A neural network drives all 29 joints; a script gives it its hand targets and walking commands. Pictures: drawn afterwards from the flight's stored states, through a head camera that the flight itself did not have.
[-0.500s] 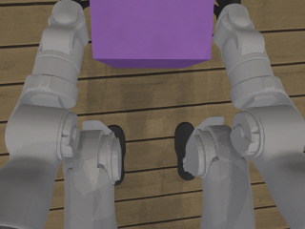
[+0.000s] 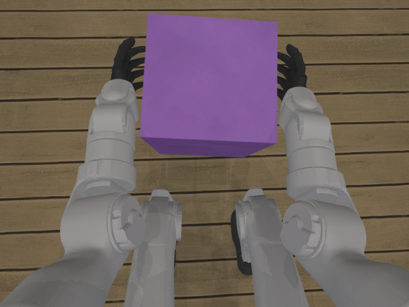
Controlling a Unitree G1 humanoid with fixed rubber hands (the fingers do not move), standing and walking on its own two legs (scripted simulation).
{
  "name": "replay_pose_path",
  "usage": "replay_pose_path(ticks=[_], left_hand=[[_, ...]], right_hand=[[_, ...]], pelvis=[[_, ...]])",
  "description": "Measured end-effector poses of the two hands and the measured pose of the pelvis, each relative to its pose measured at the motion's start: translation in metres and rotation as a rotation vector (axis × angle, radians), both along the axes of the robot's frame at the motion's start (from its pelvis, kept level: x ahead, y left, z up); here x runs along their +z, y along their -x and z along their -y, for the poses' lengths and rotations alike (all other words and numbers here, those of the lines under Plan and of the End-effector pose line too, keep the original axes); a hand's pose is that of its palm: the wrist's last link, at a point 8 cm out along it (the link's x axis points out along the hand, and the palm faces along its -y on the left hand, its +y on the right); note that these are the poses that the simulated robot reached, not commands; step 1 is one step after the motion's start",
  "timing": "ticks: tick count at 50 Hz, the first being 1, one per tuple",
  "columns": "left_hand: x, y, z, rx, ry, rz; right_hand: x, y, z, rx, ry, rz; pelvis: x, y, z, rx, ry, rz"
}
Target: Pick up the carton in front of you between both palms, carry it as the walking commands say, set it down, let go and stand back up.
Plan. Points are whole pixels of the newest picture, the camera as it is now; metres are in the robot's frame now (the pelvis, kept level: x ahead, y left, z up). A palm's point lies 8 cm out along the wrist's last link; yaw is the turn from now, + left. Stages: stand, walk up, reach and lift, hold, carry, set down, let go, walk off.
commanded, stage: reach and lift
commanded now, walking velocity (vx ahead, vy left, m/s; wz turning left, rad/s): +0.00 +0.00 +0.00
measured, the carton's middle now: (206, 101) +0.50 +0.01 -0.13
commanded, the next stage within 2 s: none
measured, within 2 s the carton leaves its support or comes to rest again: neither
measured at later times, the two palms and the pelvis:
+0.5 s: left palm (83, 64) +0.45 +0.16 +0.09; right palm (345, 68) +0.45 -0.14 +0.10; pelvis +0.05 +0.00 +0.13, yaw +1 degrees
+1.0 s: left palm out of the picture +0.41 +0.16 +0.25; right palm out of the picture +0.41 -0.14 +0.25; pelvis +0.09 +0.00 +0.26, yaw +2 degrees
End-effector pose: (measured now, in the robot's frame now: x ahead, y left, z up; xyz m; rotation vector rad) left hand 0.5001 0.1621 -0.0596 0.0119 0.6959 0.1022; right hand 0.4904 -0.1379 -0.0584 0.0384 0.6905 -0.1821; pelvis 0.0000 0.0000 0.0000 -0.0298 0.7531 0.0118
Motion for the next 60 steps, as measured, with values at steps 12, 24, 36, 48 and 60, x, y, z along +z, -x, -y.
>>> replay_pose_path(ticks=[12, 24, 36, 48, 60], left_hand=[[0.065, 0.021, -0.003, 0.032, 0.016, 0.01], [0.146, 0.044, -0.001, 0.042, 0.025, -0.002], [0.221, 0.069, 0.002, 0.058, 0.027, -0.002], [0.295, 0.092, 0.004, 0.068, 0.024, 0.002], [0.362, 0.113, 0.006, 0.074, 0.009, 0.033]], right_hand=[[0.067, 0.013, -0.003, 0.016, -0.009, 0.01], [0.149, 0.035, -0.001, 0.017, -0.007, -0.001], [0.224, 0.056, 0.002, 0.031, -0.009, -0.002], [0.297, 0.076, 0.004, 0.052, -0.001, 0.002], [0.363, 0.092, 0.005, 0.086, 0.017, 0.032]], pelvis=[[0.054, -0.02, 0.0, -0.003, -0.012, 0.047], [0.124, -0.046, -0.001, 0.01, -0.014, 0.166], [0.192, -0.068, 0.0, 0.012, -0.025, 0.323], [0.251, -0.09, 0.003, 0.013, -0.035, 0.52], [0.286, -0.099, 0.003, 0.018, -0.043, 0.734]])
